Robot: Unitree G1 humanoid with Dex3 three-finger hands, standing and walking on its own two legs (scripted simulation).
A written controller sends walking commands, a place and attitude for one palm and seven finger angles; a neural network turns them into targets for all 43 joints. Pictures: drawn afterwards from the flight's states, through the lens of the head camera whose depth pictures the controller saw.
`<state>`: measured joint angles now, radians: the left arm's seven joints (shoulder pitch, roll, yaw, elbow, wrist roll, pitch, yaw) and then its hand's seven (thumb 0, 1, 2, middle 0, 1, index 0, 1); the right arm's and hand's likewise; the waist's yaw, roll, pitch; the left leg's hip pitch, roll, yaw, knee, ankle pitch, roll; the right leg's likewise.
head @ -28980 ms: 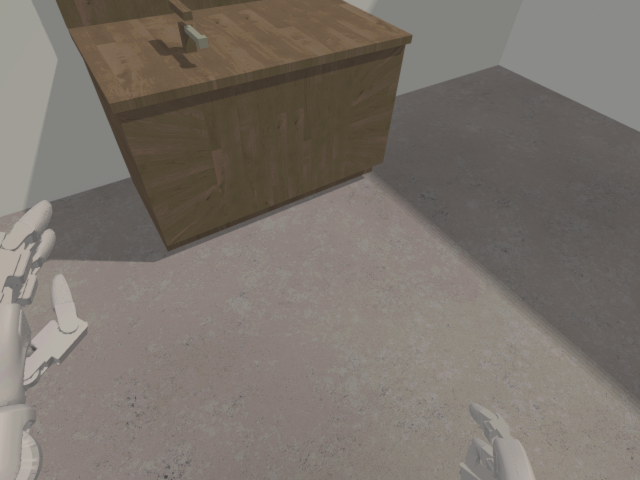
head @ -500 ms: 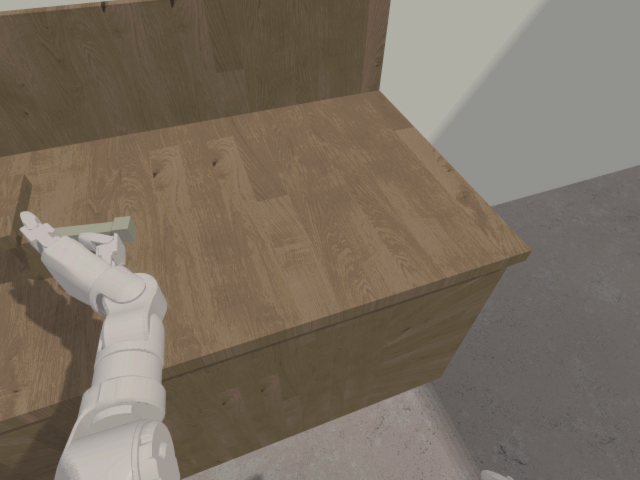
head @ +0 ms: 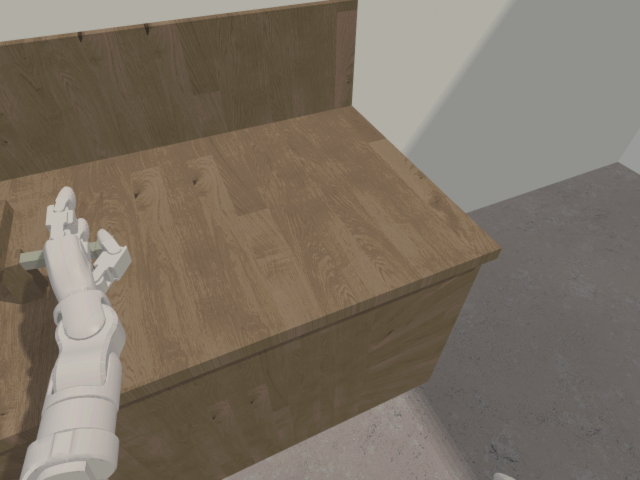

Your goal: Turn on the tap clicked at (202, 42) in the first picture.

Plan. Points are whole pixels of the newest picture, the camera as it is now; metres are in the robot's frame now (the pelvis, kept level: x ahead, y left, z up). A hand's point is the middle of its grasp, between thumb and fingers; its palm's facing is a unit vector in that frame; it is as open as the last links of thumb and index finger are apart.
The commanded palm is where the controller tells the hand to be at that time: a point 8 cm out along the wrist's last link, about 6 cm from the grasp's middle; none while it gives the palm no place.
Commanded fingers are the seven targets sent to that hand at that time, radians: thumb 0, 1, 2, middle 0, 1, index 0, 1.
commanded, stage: draw the hand back beside the body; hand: left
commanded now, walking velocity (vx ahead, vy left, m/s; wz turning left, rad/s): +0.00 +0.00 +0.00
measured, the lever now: (107, 248) +0.46 +0.36 +0.02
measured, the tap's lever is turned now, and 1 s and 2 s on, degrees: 79 79 79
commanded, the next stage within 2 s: step back with the hand held close in 1.24 s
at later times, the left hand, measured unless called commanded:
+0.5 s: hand (86, 315) +0.26 +0.25 +0.14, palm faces +0.37 -0.89 -0.25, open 7.6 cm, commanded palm +0.21 +0.29 +0.15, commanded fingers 0.00 0.90 0.90 -0.19 -0.26 -0.19 -0.26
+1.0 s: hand (51, 350) +0.20 +0.24 +0.18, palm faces +0.39 -0.86 -0.34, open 7.5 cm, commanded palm +0.16 +0.28 +0.19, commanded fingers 0.00 0.90 0.90 -0.20 -0.30 -0.20 -0.30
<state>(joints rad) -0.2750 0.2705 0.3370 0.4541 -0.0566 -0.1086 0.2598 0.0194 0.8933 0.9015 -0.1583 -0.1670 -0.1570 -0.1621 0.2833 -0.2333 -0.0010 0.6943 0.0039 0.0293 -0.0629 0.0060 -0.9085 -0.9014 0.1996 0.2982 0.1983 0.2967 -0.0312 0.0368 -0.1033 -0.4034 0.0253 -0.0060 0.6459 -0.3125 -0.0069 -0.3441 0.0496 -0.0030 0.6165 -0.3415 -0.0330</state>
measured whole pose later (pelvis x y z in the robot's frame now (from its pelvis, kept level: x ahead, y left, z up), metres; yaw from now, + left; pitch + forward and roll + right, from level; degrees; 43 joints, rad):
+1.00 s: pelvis +0.01 +0.00 +0.02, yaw +1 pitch -5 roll -1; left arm 0.44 0.33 0.25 -0.38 -0.09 -0.11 0.09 0.02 0.89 0.90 -0.21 -0.30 -0.21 -0.30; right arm 0.19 -0.23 0.02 0.63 0.00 -0.11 -0.06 0.01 -0.91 -0.90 0.20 0.30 0.20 0.30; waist 0.06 0.07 0.00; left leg -0.12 0.02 -0.01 0.45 -0.24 0.00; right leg -0.05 0.04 -0.01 0.40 -0.26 -0.03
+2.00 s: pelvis -0.07 +0.03 +0.01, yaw +0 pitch -1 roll -1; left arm 0.46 0.35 0.35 -0.47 -0.03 -0.17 0.14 0.02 0.89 0.90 -0.21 -0.30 -0.21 -0.30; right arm 0.19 -0.21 0.03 0.56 0.01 -0.07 -0.09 0.01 -0.91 -0.90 0.20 0.30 0.20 0.30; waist 0.03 0.04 0.04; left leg -0.38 -0.01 0.02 0.55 -0.18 0.05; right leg -0.31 0.01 0.01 0.51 -0.18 0.02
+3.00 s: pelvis -0.25 +0.01 +0.01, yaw -1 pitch -1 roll +0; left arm 0.58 0.41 0.38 -0.59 -0.05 -0.15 0.16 0.02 0.88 0.90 -0.21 -0.30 -0.21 -0.30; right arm 0.25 -0.19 0.02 0.60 0.02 -0.10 -0.04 0.01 -0.91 -0.90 0.20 0.30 0.20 0.30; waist -0.02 -0.02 0.05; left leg -0.26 0.01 0.02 0.53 -0.26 0.01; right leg -0.30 0.02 -0.04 0.49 -0.20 -0.01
